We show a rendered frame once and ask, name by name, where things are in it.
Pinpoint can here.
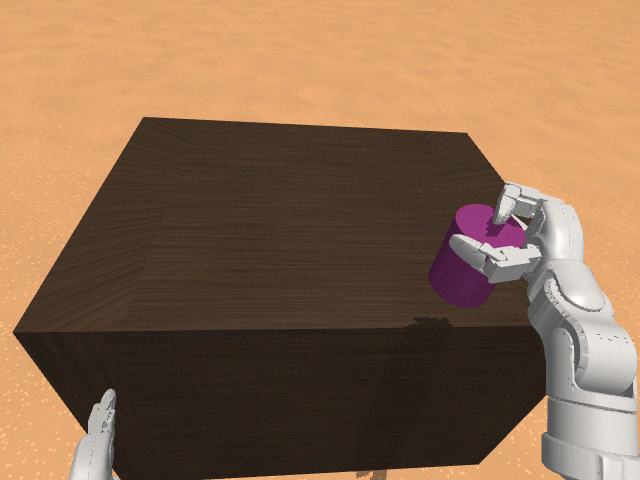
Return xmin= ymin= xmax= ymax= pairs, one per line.
xmin=429 ymin=204 xmax=526 ymax=308

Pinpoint right robot arm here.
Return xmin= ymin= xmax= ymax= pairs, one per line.
xmin=527 ymin=259 xmax=640 ymax=480

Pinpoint right robot hand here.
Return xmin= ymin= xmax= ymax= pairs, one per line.
xmin=449 ymin=181 xmax=584 ymax=284

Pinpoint left robot hand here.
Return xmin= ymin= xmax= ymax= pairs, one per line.
xmin=68 ymin=389 xmax=119 ymax=480

